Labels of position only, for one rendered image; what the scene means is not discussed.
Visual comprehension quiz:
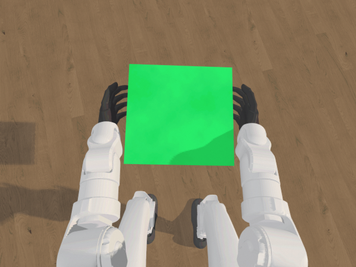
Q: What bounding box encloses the robot right foot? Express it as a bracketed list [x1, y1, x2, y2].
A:
[191, 199, 207, 249]

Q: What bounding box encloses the robot left forearm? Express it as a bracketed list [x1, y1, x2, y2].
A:
[56, 121, 123, 267]

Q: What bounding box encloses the robot right hand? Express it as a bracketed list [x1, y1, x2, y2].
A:
[233, 84, 259, 130]

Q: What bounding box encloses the robot foot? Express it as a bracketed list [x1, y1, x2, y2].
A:
[147, 194, 158, 244]
[191, 199, 207, 249]

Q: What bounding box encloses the robot left hand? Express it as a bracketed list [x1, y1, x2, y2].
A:
[98, 82, 128, 124]

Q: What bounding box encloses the right robot upper arm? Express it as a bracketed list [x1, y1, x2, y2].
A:
[237, 225, 308, 267]

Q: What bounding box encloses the robot left foot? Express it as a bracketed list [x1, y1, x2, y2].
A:
[147, 194, 158, 244]

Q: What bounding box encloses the carton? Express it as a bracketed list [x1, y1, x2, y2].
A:
[124, 64, 234, 166]

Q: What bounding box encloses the left robot upper arm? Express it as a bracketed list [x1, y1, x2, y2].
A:
[57, 226, 127, 267]

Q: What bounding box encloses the robot right forearm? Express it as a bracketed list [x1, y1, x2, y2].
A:
[235, 123, 308, 259]

